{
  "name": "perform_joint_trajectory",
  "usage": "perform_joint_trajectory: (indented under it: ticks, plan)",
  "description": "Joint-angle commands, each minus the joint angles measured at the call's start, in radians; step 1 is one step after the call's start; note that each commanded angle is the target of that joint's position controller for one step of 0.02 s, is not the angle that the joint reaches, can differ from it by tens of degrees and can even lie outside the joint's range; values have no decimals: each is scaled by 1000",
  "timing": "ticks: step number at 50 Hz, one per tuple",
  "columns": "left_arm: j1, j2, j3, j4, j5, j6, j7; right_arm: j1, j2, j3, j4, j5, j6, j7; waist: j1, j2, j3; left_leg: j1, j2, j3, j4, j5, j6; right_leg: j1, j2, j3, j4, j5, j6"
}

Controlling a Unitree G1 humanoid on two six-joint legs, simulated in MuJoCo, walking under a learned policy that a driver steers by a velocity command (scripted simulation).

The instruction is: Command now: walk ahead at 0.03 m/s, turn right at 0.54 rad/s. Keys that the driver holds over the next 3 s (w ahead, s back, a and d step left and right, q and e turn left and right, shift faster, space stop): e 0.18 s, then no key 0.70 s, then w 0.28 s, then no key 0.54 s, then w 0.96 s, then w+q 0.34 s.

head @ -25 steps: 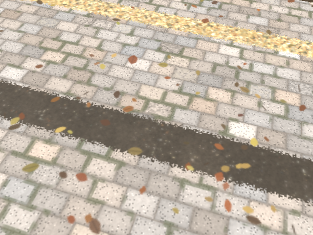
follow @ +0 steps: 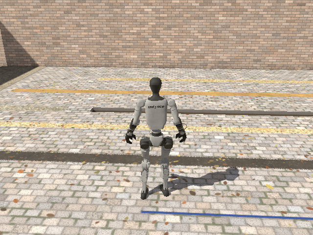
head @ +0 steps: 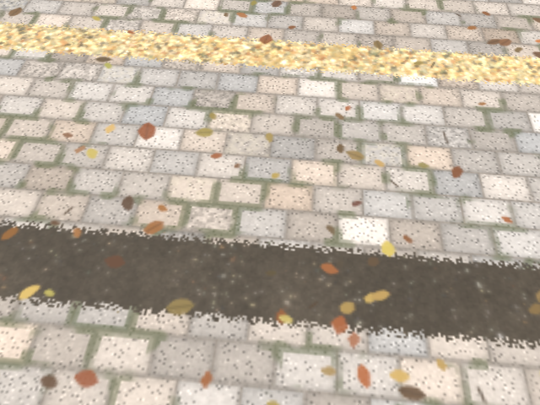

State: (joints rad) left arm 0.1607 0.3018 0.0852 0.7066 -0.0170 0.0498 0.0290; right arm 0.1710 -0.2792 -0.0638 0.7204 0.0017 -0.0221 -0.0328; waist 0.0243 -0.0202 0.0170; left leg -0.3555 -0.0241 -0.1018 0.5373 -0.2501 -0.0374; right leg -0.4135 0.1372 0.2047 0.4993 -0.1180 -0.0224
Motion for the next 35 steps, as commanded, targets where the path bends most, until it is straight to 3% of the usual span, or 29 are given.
perform_joint_trajectory:
  ticks: [1, 2, 3, 4, 5, 6, 9, 11, 13, 16, 19, 20, 21, 22, 23, 24, 27, 30, 33, 34, 35]
  plan:
    - [11, 69, 16, -86, -4, -3, 3, 75, -213, -61, -57, -30, -15, -4, -12, 114, -129, 257, 286, -232, -224, 110, 139, -102, -72, 90, 131, -350, -34]
    - [-7, 102, 29, -115, -3, -20, -2, 49, -233, -68, -61, -68, -9, 1, -6, 337, -95, 191, 420, -428, -270, 262, 275, -221, 11, -62, 367, -489, 12]
    - [26, 173, 52, -89, 9, -26, -7, -2, -172, -52, -92, -62, -12, -3, 4, 236, -97, 177, 420, -377, -248, 305, 291, -217, -50, -36, 547, -449, 41]
    - [55, 182, 61, -60, 1, -18, -8, -46, -131, -41, -104, -44, -12, -8, 19, 165, -87, 168, 356, -263, -222, 319, 245, -213, -56, -49, 617, -390, 57]
    - [77, 157, 58, -39, 1, -5, -1, -69, -116, -36, -112, -27, -10, -10, 24, 134, -81, 183, 301, -183, -203, 312, 208, -223, -63, -66, 676, -343, 76]
    - [81, 135, 52, -39, 2, 6, -1, -70, -107, -31, -110, -15, -8, -12, 12, 136, -64, 189, 289, -139, -195, 351, 206, -247, -70, -73, 732, -310, 94]
    - [7, 88, 33, -86, -11, 10, -8, -22, -117, -33, -101, -22, 7, -18, -31, 174, -49, 239, 257, -37, -200, 396, 225, -270, -100, -142, 656, -251, 128]
    - [-40, 67, 21, -114, -6, 5, -12, 25, -136, -41, -86, -22, 15, -20, -64, 191, -75, 297, 277, -40, -187, 430, 247, -239, -118, -147, 543, -268, 138]
    - [-44, 49, 9, -125, 1, 2, -20, 15, -161, -49, -85, -16, 20, -14, -65, 203, -101, 286, 290, -20, -174, 456, 255, -137, -133, -173, 422, -303, 128]
    - [-32, 64, 9, -124, 3, 2, -27, 6, -179, -54, -77, 0, 22, 3, -66, 226, -107, 254, 305, -18, -160, 475, 264, -7, -124, -223, 258, -302, 101]
    - [42, 55, 10, -89, 6, 0, -35, -11, -160, -43, -56, 27, 23, 8, -14, 206, -95, 202, 277, 6, -88, 436, 214, 179, -102, -257, -98, -57, 37]
    - [51, 80, 13, -89, 11, -1, -32, 41, -131, -32, -31, 24, 15, 11, -17, 160, -107, 130, 247, 33, -54, 341, 148, 307, -135, -198, -178, 73, 6]
    - [78, 148, 22, -98, 19, -2, -19, 65, -66, -9, -39, -20, 6, 19, -45, -44, -176, -7, 168, 116, 113, 53, 51, 477, -327, 28, -152, 374, -46]
    - [19, 158, 14, -101, 39, -6, -20, 46, -35, 4, -66, -35, -2, 21, -64, -237, -150, -110, 93, 136, 154, -305, -13, 398, -478, 150, -120, 487, -208]
    - [10, 97, 2, -106, 50, -22, -26, -26, -103, -11, -68, -26, 4, 12, 0, -168, -137, -99, 109, 85, 250, -350, -36, 340, -460, 142, -143, 393, -260]
    - [-3, 74, -9, -87, 56, -37, -27, -39, -122, -20, -63, -12, 9, 11, -10, -159, -116, -109, 108, 70, 299, -335, -39, 328, -425, 105, -153, 349, -243]
    - [-66, 86, -9, -66, 30, -55, -21, 11, -119, -28, -20, -12, 31, -1, -37, -137, -79, -82, 109, 51, 334, -246, -57, 274, -370, 32, -145, 367, -196]
    - [-84, 61, -16, -45, 30, -49, -18, 29, -74, -13, 3, -4, 29, 3, -38, -120, -87, 8, 95, 77, 222, -180, -58, 250, -330, -20, -127, 373, -186]
    - [-88, 47, -24, -19, 23, -40, -18, 42, -62, -6, 22, -1, 25, 7, -48, -105, -88, 113, 80, 98, -4, -27, -44, 244, -316, -13, -107, 282, -170]
    - [-75, 38, -27, -5, 17, -41, -20, 52, -64, -2, 30, -10, 22, 9, -59, -85, -81, 181, 79, 93, -125, 123, -30, 221, -296, -19, -107, 190, -136]
    - [-41, 26, -31, 10, 23, -47, -23, 50, -100, -6, 29, -24, 20, 8, -42, -39, -83, 244, 117, 43, -139, 266, -13, 190, -264, -27, -101, 66, -87]
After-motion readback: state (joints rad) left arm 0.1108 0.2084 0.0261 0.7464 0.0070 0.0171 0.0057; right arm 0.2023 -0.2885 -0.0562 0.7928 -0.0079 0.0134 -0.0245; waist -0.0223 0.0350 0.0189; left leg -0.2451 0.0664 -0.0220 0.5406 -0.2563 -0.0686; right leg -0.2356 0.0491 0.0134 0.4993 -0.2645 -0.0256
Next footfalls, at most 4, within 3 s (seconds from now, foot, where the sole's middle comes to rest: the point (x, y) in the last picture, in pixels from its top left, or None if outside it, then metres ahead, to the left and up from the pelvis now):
0.40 right None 0.02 -0.13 -0.77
0.70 left None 0.07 0.12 -0.77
1.46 left None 0.31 0.04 -0.77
1.78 right None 0.20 -0.17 -0.77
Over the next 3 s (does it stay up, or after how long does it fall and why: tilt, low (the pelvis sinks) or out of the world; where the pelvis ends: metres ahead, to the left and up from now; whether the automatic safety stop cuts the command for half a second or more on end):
stays up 0.74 -0.14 0.01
